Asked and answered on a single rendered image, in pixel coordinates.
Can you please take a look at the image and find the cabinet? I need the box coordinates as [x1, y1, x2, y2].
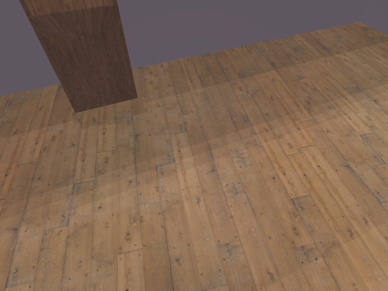
[19, 0, 138, 113]

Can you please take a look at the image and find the drawer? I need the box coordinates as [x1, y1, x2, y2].
[25, 0, 113, 15]

